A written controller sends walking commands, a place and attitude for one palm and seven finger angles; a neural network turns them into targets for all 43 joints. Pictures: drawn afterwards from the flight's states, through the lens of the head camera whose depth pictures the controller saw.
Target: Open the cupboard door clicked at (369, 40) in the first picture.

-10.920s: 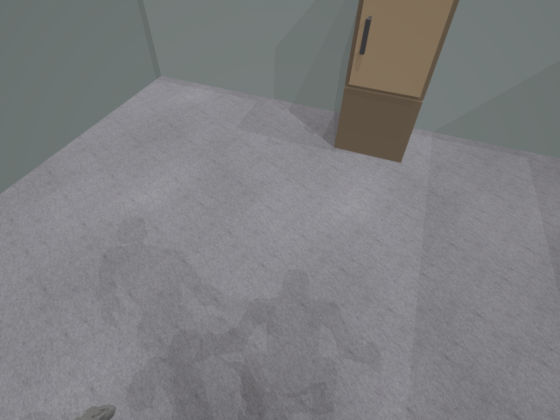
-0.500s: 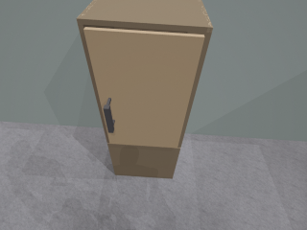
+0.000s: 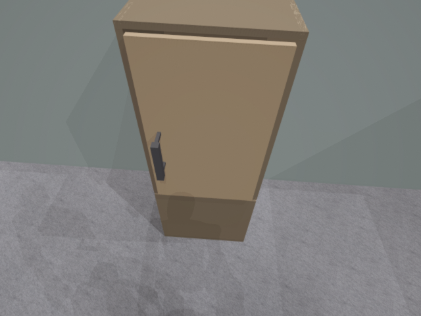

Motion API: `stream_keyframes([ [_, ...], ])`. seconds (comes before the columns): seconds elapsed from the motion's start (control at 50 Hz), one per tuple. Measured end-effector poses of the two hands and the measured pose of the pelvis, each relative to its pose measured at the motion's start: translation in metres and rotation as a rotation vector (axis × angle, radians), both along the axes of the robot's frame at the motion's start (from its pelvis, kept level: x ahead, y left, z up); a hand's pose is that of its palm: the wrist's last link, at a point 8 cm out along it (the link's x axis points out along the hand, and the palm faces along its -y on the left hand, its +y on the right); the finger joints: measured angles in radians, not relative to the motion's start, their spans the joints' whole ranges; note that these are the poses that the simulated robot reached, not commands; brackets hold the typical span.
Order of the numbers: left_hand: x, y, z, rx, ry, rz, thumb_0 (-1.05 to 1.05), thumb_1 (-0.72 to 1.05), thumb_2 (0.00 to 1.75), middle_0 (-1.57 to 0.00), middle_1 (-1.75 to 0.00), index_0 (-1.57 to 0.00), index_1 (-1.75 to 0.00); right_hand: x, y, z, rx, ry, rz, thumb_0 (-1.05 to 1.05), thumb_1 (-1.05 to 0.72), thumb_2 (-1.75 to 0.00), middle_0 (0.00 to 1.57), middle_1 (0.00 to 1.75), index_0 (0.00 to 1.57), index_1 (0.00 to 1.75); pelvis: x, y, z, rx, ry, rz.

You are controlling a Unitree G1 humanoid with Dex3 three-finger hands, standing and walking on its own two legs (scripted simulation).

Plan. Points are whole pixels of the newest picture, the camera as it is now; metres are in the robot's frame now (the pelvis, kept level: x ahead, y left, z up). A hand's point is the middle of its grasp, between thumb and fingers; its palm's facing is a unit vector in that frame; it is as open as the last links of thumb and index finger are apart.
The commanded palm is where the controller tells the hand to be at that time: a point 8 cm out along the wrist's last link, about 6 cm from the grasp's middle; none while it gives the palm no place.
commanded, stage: look again from close up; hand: left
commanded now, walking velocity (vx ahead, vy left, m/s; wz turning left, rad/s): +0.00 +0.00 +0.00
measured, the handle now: (159, 157) +0.55 +0.19 -0.10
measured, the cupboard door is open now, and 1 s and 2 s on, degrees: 0 0 0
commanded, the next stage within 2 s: raise the hand with hooked fingers in 0.62 s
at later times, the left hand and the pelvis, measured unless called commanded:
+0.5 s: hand out of the picture +0.07 +0.20 -0.16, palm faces +0.04 -0.96 -0.27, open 7.4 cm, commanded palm none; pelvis -0.01 -0.01 -0.01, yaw +0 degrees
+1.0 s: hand (99, 296) +0.16 +0.21 -0.03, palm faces +0.16 -0.98 -0.05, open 7.9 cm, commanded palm +0.08 +0.26 -0.08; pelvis -0.07 -0.01 -0.06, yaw +3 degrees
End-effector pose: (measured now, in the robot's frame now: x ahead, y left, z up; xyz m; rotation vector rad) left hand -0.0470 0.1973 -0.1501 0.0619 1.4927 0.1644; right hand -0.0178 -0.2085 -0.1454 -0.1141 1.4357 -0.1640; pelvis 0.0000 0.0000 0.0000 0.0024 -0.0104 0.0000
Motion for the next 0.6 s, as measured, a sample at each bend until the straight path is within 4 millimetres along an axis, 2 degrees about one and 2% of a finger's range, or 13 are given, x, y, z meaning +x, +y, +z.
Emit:
stream_keyframes([
  [0.14,0.018,0.006,0.0,0.011,-0.036,-0.044,0.0,0.91,0.9,-0.2,-0.3,-0.2,-0.3,0.016,-0.012,0.0,-0.011,-0.05,0.023,0.01,-0.92,-0.9,0.2,0.3,0.2,0.3,0.003,-0.002,-0.002,-0.001,0.005,0.013],
  [0.3,0.07,0.038,0.007,0.116,-0.217,-0.065,0.01,0.91,0.9,-0.2,-0.3,-0.2,-0.3,0.064,-0.044,0.004,-0.08,-0.223,0.047,0.01,-0.91,-0.9,0.21,0.3,0.2,0.3,0.008,-0.007,-0.009,-0.005,-0.014,0.014],
  [0.42,0.1,0.051,0.017,0.156,-0.34,-0.091,0.01,0.91,0.9,-0.2,-0.3,-0.2,-0.3,0.092,-0.06,0.017,-0.113,-0.326,0.077,0.01,-0.91,-0.9,0.2,0.3,0.2,0.3,0.001,-0.01,-0.008,-0.005,-0.039,0.009],
  [0.5,0.106,0.052,0.022,0.155,-0.375,-0.108,0.0,0.91,0.9,-0.2,-0.3,-0.2,-0.3,0.097,-0.063,0.024,-0.119,-0.353,0.096,0.0,-0.91,-0.9,0.2,0.3,0.2,0.3,-0.006,-0.011,-0.006,-0.006,-0.047,0.008],
  [0.6,0.095,0.05,0.021,0.135,-0.359,-0.12,0.0,0.91,0.9,-0.2,-0.3,-0.2,-0.3,0.086,-0.061,0.027,-0.115,-0.333,0.108,0.0,-0.91,-0.9,0.2,0.3,0.2,0.3,-0.015,-0.01,-0.004,-0.009,-0.048,0.006],
])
